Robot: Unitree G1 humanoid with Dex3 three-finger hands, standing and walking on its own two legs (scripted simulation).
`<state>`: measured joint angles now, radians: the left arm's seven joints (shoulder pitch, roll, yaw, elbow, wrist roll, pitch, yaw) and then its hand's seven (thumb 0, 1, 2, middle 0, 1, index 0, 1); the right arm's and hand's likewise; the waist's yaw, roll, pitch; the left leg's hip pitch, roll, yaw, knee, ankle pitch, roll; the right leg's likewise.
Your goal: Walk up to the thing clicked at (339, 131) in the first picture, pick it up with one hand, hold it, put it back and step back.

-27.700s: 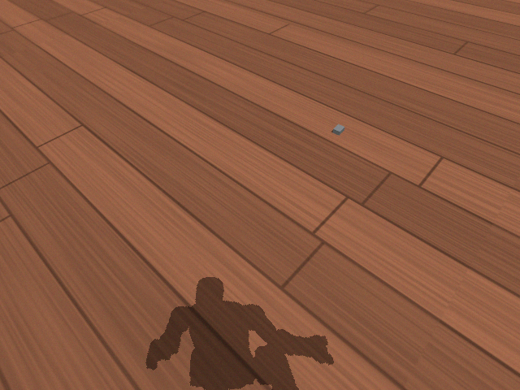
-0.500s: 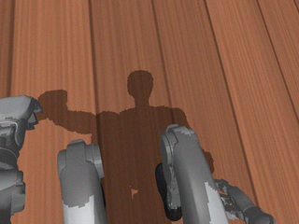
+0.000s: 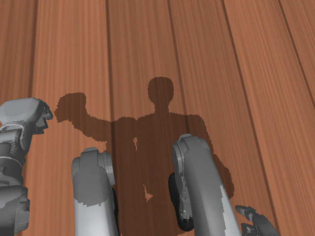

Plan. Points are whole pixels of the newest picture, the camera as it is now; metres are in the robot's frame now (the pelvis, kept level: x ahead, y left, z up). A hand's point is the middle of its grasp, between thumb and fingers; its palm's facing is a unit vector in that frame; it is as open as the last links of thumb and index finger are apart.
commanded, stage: lift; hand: left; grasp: from above
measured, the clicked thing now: (32, 123) +0.42 +0.32 -0.19
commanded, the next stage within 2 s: hold in 1.44 s
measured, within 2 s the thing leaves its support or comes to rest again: neither
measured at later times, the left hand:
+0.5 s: hand out of the picture +0.36 +0.30 +0.01, palm faces -0.43 -0.09 -0.90, open 5.5 cm
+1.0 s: hand out of the picture +0.33 +0.28 +0.21, palm faces -0.44 -0.10 -0.89, open 5.2 cm
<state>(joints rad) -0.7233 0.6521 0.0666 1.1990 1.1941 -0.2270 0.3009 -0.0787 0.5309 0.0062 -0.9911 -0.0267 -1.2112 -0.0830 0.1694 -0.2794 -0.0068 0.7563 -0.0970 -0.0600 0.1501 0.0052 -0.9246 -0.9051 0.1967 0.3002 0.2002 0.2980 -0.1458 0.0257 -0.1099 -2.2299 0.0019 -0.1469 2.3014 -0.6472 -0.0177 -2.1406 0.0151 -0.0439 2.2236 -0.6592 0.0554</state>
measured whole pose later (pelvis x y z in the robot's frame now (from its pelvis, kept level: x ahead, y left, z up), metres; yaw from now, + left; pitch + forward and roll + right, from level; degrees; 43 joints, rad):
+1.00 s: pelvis +0.03 +0.01 +0.28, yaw +5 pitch +18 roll -3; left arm -0.25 0.49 -0.12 0.64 1.01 -0.05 0.06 -0.11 0.54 0.00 -1.01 0.00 -1.24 -0.05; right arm 0.21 -0.23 -0.03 0.69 0.04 0.00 -0.05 0.01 -0.92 -0.91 0.20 0.30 0.20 0.30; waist -0.05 0.04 -0.16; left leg -1.13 0.04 -0.04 1.33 -0.51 0.00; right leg -1.09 0.00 0.00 1.27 -0.50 0.04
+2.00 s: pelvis +0.08 +0.01 +0.39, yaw +4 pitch +5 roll +0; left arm -0.24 0.41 -0.20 0.68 1.02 -0.05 0.01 -0.11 0.53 0.04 -1.00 0.00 -1.25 -0.03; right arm 0.22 -0.25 -0.05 0.69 0.05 0.04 -0.05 0.01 -0.90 -0.90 0.20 0.30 0.20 0.30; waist -0.02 0.04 -0.06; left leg -0.47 0.03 0.03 0.70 -0.33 0.00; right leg -0.46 -0.02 0.04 0.68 -0.32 0.04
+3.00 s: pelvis +0.08 +0.00 +0.40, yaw +4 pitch +1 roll +0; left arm -0.18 0.42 -0.19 0.54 0.99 -0.05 -0.07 -0.13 0.55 0.00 -1.01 0.00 -1.27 0.00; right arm 0.18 -0.25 -0.03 0.66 0.07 0.06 -0.07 0.01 -0.90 -0.90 0.20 0.30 0.20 0.30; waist 0.01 0.05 -0.01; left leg -0.31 0.03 0.03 0.54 -0.25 -0.01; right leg -0.31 -0.02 0.04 0.55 -0.26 0.03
